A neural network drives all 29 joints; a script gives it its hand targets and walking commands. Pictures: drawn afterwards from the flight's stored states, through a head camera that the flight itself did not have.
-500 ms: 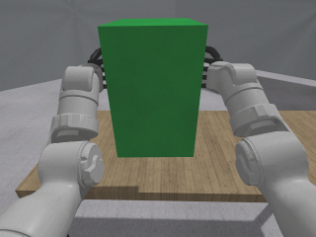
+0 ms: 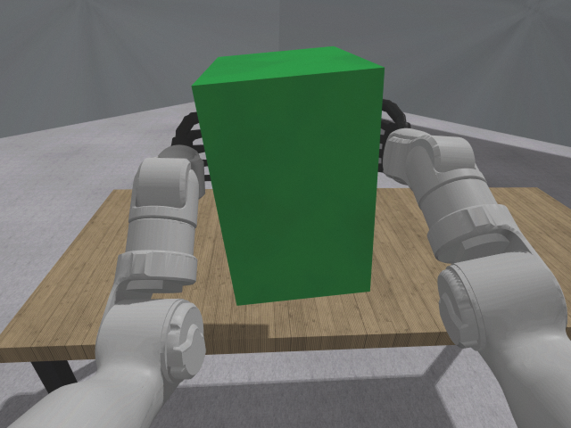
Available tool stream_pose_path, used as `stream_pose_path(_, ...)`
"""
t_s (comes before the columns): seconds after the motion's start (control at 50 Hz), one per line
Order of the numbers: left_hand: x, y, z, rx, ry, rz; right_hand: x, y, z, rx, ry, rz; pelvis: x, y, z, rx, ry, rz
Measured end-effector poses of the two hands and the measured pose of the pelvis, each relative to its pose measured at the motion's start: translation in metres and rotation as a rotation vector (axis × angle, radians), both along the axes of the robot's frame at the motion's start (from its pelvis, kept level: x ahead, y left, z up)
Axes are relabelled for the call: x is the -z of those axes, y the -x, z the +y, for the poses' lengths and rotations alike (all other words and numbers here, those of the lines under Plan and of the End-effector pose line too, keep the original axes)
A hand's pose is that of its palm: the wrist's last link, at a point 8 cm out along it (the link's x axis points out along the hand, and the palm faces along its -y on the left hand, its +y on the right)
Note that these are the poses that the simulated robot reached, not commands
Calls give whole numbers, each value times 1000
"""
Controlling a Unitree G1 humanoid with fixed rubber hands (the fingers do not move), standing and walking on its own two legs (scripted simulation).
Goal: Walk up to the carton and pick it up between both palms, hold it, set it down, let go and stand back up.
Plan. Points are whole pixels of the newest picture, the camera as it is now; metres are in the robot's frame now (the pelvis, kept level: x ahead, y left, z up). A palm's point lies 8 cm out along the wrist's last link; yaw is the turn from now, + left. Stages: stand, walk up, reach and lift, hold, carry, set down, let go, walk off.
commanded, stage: hold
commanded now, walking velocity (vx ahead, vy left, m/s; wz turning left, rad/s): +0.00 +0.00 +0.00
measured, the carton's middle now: (288, 166) +0.42 -0.02 +0.27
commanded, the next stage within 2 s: none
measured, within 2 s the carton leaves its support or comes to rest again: neither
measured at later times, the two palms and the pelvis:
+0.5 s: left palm (158, 136) +0.37 +0.16 +0.33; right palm (373, 125) +0.38 -0.12 +0.34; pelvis +0.01 -0.02 +0.00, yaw +2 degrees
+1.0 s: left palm (187, 149) +0.36 +0.12 +0.32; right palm (401, 148) +0.36 -0.16 +0.32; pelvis +0.00 +0.00 +0.00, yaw -1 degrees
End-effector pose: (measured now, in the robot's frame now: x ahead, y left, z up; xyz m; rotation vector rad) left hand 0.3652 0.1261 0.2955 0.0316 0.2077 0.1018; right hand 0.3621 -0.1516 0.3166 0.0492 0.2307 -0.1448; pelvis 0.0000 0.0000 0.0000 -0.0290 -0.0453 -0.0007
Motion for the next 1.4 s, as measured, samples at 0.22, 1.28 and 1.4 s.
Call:
stream_pose_path(0.22, -59, 8, -9, -52, -75, -41, -22, -3, -9, -56, -50, -41, 1, 9, -5, 4, -6, 45)
stream_pose_path(1.28, -57, 6, 2, -45, -75, 17, -25, -4, 2, -62, 12, 24, 1, 5, -12, 9, -4, 40)
stream_pose_path(1.4, -37, -5, 21, -24, 8, -6, -32, -10, 21, -43, 85, 1, 1, -1, -20, -16, 7, 31)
